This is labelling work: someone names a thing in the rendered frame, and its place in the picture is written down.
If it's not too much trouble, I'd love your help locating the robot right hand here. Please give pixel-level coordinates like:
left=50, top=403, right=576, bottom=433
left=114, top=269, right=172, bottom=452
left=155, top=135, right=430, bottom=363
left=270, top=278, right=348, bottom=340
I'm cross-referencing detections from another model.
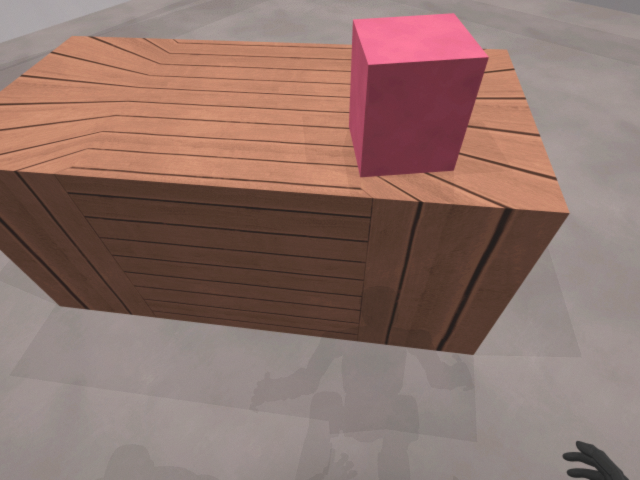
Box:
left=563, top=441, right=629, bottom=480

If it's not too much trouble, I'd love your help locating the carton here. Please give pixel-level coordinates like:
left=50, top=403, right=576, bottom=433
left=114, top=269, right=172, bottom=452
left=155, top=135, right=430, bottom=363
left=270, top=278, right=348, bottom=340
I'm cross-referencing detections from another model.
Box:
left=349, top=13, right=489, bottom=177

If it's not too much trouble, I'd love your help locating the pedestal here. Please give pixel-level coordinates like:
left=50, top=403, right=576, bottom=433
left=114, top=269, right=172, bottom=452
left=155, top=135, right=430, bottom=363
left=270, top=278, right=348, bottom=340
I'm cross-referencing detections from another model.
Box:
left=0, top=36, right=570, bottom=355

